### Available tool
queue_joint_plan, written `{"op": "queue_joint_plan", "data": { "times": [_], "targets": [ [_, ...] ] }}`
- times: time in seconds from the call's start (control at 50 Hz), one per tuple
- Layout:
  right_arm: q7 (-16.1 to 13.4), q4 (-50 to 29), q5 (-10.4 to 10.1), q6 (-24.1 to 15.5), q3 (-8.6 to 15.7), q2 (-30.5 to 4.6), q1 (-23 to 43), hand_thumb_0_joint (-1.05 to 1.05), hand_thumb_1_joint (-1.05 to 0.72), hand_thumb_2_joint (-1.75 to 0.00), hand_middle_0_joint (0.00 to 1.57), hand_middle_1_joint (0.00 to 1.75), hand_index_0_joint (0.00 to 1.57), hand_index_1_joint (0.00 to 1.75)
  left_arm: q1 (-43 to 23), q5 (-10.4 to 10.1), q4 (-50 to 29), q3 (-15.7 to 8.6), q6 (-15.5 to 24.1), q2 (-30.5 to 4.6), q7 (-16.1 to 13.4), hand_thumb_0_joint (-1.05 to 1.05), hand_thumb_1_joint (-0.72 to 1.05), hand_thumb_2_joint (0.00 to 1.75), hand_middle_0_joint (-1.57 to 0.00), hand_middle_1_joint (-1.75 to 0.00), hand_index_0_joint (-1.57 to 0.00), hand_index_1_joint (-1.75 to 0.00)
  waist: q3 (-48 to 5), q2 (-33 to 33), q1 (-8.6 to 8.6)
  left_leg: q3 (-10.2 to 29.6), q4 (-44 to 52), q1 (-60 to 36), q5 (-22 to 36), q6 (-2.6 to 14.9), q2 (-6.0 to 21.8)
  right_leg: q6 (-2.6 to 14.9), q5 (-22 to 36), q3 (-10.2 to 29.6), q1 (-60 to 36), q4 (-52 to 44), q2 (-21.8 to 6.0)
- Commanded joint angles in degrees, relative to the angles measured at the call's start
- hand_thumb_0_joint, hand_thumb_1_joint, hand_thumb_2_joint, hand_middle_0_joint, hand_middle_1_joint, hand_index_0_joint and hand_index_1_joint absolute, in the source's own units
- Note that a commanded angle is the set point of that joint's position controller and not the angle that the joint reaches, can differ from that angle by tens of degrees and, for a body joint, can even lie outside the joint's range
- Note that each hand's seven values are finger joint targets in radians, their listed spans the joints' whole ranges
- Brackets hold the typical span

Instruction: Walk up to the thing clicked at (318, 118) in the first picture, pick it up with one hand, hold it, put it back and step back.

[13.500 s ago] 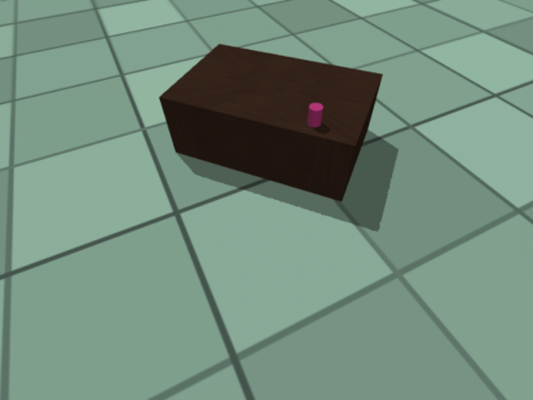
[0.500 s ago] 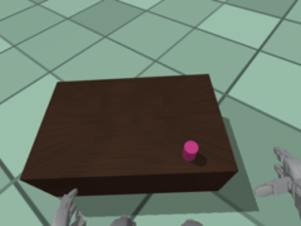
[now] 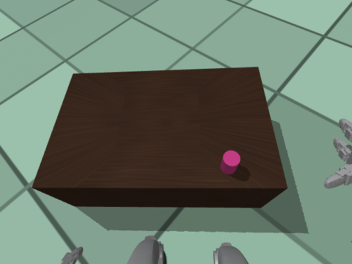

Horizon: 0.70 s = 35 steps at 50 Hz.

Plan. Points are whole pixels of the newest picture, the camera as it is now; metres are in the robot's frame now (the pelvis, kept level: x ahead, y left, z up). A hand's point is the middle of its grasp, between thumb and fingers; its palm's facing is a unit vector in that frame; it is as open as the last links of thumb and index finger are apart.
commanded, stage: go down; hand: right
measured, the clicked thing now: (229, 162) +0.46 -0.15 -0.31
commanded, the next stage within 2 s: approach in 0.74 s
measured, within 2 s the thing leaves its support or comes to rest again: neither
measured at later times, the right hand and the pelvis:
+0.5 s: hand (332, 138) +0.39 -0.33 +0.00, palm faces +0.10 +0.99 -0.09, open 17.7 cm; pelvis -0.01 +0.00 -0.02, yaw +1 degrees
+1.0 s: hand (332, 131) +0.41 -0.34 -0.01, palm faces +0.09 +0.99 -0.07, open 17.6 cm; pelvis -0.01 +0.00 -0.03, yaw +1 degrees
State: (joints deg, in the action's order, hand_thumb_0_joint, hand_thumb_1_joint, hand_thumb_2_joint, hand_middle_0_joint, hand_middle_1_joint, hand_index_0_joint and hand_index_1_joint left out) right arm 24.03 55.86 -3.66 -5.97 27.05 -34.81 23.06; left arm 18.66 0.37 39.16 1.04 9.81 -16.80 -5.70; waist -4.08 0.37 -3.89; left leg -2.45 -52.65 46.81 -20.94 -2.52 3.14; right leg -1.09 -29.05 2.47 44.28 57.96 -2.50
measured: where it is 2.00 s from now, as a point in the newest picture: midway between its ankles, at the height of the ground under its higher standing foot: outside the picture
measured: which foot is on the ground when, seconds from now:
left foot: down 0.00-1.00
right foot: down 0.00-1.00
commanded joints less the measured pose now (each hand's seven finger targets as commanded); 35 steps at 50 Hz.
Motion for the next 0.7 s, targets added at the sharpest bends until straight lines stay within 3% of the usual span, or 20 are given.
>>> {"op": "queue_joint_plan", "data": {
  "times": [0.0, 0.06, 0.08, 0.1, 0.12, 0.14, 0.16, 0.22, 0.26, 0.3, 0.36, 0.38, 0.4, 0.44, 0.5, 0.68],
  "targets": [
    [1.2, -4.4, -1.8, -5.7, 4.1, -19.5, 15.5, 0.0, 0.61, -0.03, 0.04, 0.05, 0.04, 0.05, 4.6, -0.3, -4.8, -3.7, 1.4, -10.4, -0.3, 0.0, 0.92, 0.89, -0.19, -0.3, -0.2, -0.3, -17.9, -6.2, 0.46, -0.6, 4.0, -12.7, 11.9, 3.75, -2.2, 1.47, 19.5, 0.1, -5.4, -8.8, 1.1],
    [2.0, -4.7, -1.7, -7.7, 4.9, -22.2, 18.9, 0.0, 0.61, -0.03, 0.05, 0.05, 0.04, 0.05, 4.7, -0.2, -5.0, -3.7, 1.1, -11.2, 0.2, 0.0, 0.93, 0.89, -0.19, -0.3, -0.2, -0.3, -20.3, -8.4, 0.69, -0.5, 3.6, -10.7, 10.0, 3.97, -2.3, 1.29, 18.2, 0.4, -6.8, -8.8, 1.0],
    [2.2, -3.3, -1.6, -7.9, 5.0, -22.8, 18.9, 0.0, 0.61, -0.03, 0.05, 0.05, 0.05, 0.05, 5.0, -0.2, -5.0, -3.7, 1.1, -11.5, 0.2, 0.0, 0.92, 0.89, -0.19, -0.3, -0.2, -0.3, -21.1, -7.8, 0.14, -0.5, 3.2, -10.9, 11.2, 3.93, -2.4, 1.24, 20.0, 0.4, -7.6, -8.5, 1.0],
    [2.7, -6.8, -1.8, -8.6, 5.2, -23.3, 22.1, 0.0, 0.61, -0.03, 0.05, 0.05, 0.04, 0.05, 5.5, 0.0, -4.7, -3.7, 0.8, -11.3, 0.3, 0.0, 0.92, 0.89, -0.19, -0.3, -0.2, -0.3, -24.8, -9.9, 0.48, -0.3, 2.5, -11.1, 13.4, 3.94, -2.3, 0.97, 23.6, 0.4, -9.7, -7.5, 0.9],
    [3.0, -2.4, -1.9, -8.5, 5.2, -23.1, 21.2, 0.0, 0.61, -0.04, 0.05, 0.05, 0.04, 0.05, 5.8, 0.0, -4.2, -3.5, 0.7, -11.4, 0.4, 0.0, 0.92, 0.89, -0.19, -0.31, -0.2, -0.3, -23.3, -9.0, -0.27, -0.5, 2.2, -9.7, 13.9, 3.84, -2.5, 0.94, 25.7, 0.4, -9.6, -6.8, 0.8],
    [3.2, -3.7, -2.1, -8.9, 5.5, -23.4, 22.3, 0.0, 0.61, -0.03, 0.05, 0.05, 0.04, 0.05, 6.0, 0.1, -4.2, -3.6, 0.5, -11.4, 0.4, 0.0, 0.92, 0.89, -0.19, -0.31, -0.2, -0.3, -23.5, -8.8, -0.09, -0.2, 2.0, -10.3, 14.9, 3.72, -2.4, 1.09, 25.6, 0.1, -8.8, -6.1, 1.0],
    [3.3, 0.5, -2.0, -8.8, 5.6, -23.0, 20.8, 0.0, 0.61, -0.04, 0.05, 0.05, 0.04, 0.05, 6.3, 0.1, -3.7, -3.4, 0.4, -11.4, 0.5, 0.0, 0.92, 0.89, -0.19, -0.31, -0.2, -0.3, -22.0, -6.6, -0.86, -0.4, 1.7, -9.3, 14.7, 3.67, -2.5, 1.2, 25.4, 0.3, -6.9, -5.7, 0.9],
    [3.6, 0.6, -1.8, -10.0, 6.5, -25.3, 22.4, 0.0, 0.6, -0.04, 0.05, 0.05, 0.05, 0.05, 5.9, 0.1, -4.3, -3.0, 0.1, -11.7, 0.8, 0.0, 0.92, 0.89, -0.19, -0.31, -0.2, -0.3, -20.9, -6.8, -0.27, 0.1, 1.8, -9.6, 11.9, 3.7, -2.2, 1.75, 19.2, -0.2, -3.5, -6.0, 1.3],
    [3.9, -2.1, -1.5, -10.8, 7.1, -27.1, 25.7, 0.0, 0.58, -0.04, 0.05, 0.05, 0.05, 0.05, 5.8, 0.1, -4.6, -3.3, -0.1, -11.9, 1.1, 0.0, 0.91, 0.89, -0.19, -0.3, -0.2, -0.3, -24.7, -8.8, 0.02, 0.5, 1.7, -10.4, 12.2, 3.66, -2.1, 1.85, 19.2, -0.4, -5.1, -5.5, 1.5],
    [4.2, 2.4, -1.5, -10.6, 6.6, -26.0, 23.2, 0.0, 0.61, -0.04, 0.05, 0.05, 0.04, 0.05, 5.8, 0.0, -4.9, -3.1, -0.3, -12.0, 1.4, 0.0, 0.92, 0.89, -0.19, -0.31, -0.2, -0.3, -21.8, -6.7, -0.66, 0.2, 1.8, -9.5, 10.6, 3.59, -2.4, 2.0, 17.1, -0.2, -3.1, -5.8, 1.4],
    [4.4, -2.2, -1.8, -11.5, 8.3, -29.6, 27.5, 0.0, 0.6, -0.04, 0.05, 0.05, 0.04, 0.05, 6.1, 0.1, -4.6, -2.8, -0.5, -12.1, 1.5, 0.0, 0.92, 0.89, -0.19, -0.31, -0.2, -0.3, -26.5, -10.0, 0.03, 0.4, 0.9, -9.4, 12.2, 3.66, -2.3, 1.69, 19.7, -0.2, -5.4, -5.0, 1.3],
    [4.6, 1.8, -1.7, -11.1, 7.6, -27.7, 25.5, 0.0, 0.58, -0.05, 0.05, 0.05, 0.04, 0.05, 6.4, 0.1, -4.4, -2.9, -0.6, -12.4, 1.6, 0.0, 0.92, 0.89, -0.19, -0.31, -0.2, -0.3, -25.4, -8.5, -0.92, 0.3, 1.0, -8.5, 12.6, 3.61, -2.5, 1.77, 20.5, -0.2, -5.7, -4.5, 1.3],
    [4.8, -0.7, -2.1, -11.4, 7.9, -28.3, 27.4, 0.0, 0.58, -0.04, 0.05, 0.05, 0.05, 0.05, 6.6, 0.2, -4.2, -2.8, -0.7, -12.2, 1.7, 0.0, 0.92, 0.9, -0.19, -0.31, -0.19, -0.3, -26.5, -9.3, -0.93, 0.5, 0.6, -8.7, 13.8, 3.58, -2.4, 1.61, 21.9, -0.2, -5.6, -4.0, 1.3],
    [4.9, 1.5, -1.8, -11.3, 8.4, -28.7, 25.7, 0.0, 0.58, -0.05, 0.05, 0.05, 0.04, 0.05, 7.2, 0.2, -3.8, -2.7, -0.9, -12.1, 1.9, 0.0, 0.91, 0.9, -0.19, -0.3, -0.19, -0.3, -26.4, -9.1, -0.52, 0.4, 0.0, -9.0, 15.8, 3.69, -2.3, 1.49, 25.3, -0.2, -5.4, -3.2, 1.2],
    [5.0, 4.2, -1.5, -11.5, 8.3, -28.7, 25.8, 0.0, 0.58, -0.05, 0.05, 0.05, 0.04, 0.05, 7.0, 0.2, -4.2, -2.6, -1.2, -12.2, 2.3, 0.0, 0.91, 0.9, -0.19, -0.3, -0.19, -0.3, -23.9, -7.3, -1.22, 0.6, 0.2, -8.8, 14.3, 3.59, -2.3, 2.02, 21.2, -0.5, -2.0, -3.1, 1.4],
    [5.8, 1.0, -1.7, -12.4, 8.9, -30.5, 29.5, 0.0, 0.58, -0.05, 0.05, 0.05, 0.04, 0.05, 7.3, 0.2, -4.8, -2.6, -1.5, -12.7, 2.9, 0.0, 0.91, 0.91, -0.19, -0.3, -0.19, -0.3, -26.6, -9.9, -1.27, 0.2, -0.2, -6.4, 12.1, 3.77, -2.6, 1.87, 20.5, 0.1, -4.2, -3.2, 0.8]
  ]
}}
